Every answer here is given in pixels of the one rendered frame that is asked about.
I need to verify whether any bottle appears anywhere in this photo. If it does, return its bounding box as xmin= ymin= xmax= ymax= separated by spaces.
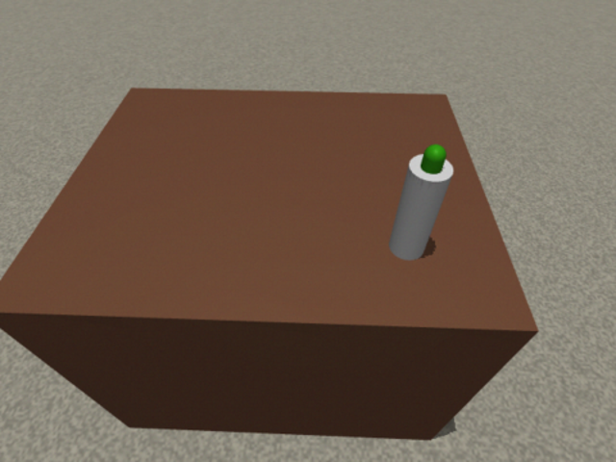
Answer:
xmin=389 ymin=144 xmax=453 ymax=260

